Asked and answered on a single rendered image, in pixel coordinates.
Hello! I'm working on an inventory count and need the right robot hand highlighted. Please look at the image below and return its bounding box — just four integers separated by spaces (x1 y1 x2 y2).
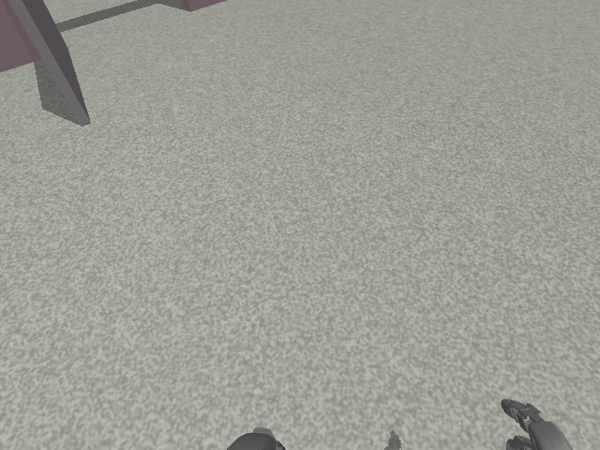
501 399 573 450

